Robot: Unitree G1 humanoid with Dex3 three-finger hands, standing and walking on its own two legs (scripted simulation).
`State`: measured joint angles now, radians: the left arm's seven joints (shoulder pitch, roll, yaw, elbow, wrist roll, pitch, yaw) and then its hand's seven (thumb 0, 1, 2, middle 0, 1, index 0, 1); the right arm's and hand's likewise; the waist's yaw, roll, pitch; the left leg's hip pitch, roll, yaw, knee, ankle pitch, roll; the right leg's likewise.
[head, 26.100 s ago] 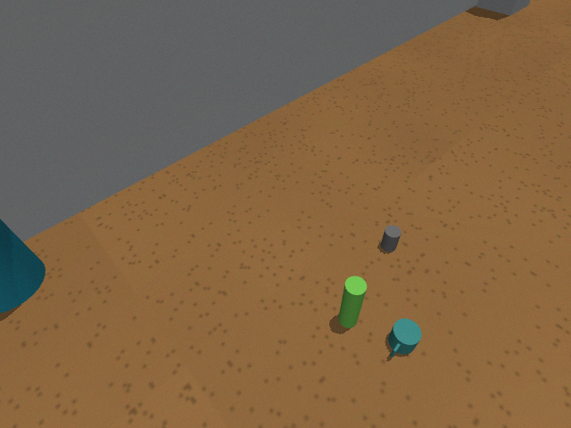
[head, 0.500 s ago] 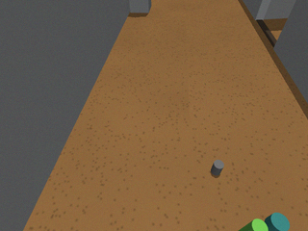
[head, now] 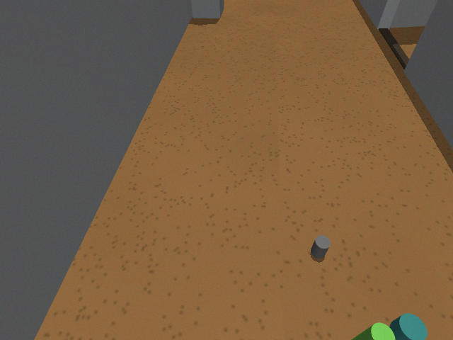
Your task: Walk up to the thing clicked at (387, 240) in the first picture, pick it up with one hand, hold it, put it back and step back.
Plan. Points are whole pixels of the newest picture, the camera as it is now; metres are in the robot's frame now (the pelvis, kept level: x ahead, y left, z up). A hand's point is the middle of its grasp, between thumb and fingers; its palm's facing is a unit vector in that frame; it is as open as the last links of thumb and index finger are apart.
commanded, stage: stand
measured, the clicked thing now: (320, 247) +0.65 -0.40 -0.73
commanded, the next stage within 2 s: walk up in 0.24 s
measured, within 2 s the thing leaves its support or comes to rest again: neither
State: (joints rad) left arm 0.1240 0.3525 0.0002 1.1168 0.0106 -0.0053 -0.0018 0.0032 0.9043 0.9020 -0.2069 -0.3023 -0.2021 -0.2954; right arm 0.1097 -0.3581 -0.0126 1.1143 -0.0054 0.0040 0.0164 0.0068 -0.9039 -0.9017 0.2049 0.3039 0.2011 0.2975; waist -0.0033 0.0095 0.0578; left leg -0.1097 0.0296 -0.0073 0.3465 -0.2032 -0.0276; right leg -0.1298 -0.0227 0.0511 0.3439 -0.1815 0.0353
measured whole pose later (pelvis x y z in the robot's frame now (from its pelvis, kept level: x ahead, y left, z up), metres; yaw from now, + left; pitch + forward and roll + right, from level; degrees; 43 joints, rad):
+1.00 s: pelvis +0.26 +0.00 -0.01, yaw -1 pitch -3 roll +0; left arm 0.27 0.40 0.02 0.91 -0.01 -0.06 -0.04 0.01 0.91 0.90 -0.21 -0.30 -0.20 -0.30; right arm 0.22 -0.36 -0.07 0.86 0.00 -0.06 0.07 0.01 -0.90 -0.90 0.21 0.30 0.20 0.30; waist -0.01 -0.03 0.10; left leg -0.26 0.02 0.08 0.53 -0.21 0.03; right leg -0.37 -0.01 0.06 1.13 -0.39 -0.05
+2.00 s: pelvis +0.68 -0.01 -0.01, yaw +0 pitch -3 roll +1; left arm 0.29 0.43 0.05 0.88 0.01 -0.04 -0.06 0.00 0.91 0.90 -0.21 -0.30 -0.20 -0.30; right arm 0.33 -0.40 -0.05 0.83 -0.01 -0.08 0.06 0.01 -0.90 -0.90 0.21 0.30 0.20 0.30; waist -0.01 -0.04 0.08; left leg -0.12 0.01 0.10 0.45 -0.28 0.03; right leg -0.50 -0.10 0.00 0.79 -0.24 -0.01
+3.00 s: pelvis +0.95 +0.01 -0.02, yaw -1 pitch -2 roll +0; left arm 0.25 0.41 0.03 0.92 0.00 -0.01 0.00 0.00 0.91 0.90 -0.21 -0.30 -0.20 -0.30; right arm 0.25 -0.38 -0.03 0.84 0.00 -0.03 0.02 0.01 -0.90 -0.90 0.21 0.30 0.20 0.30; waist -0.01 -0.02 0.13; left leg -0.25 0.02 0.11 0.59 -0.29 0.04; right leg -0.40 -0.05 0.00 0.72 -0.26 -0.02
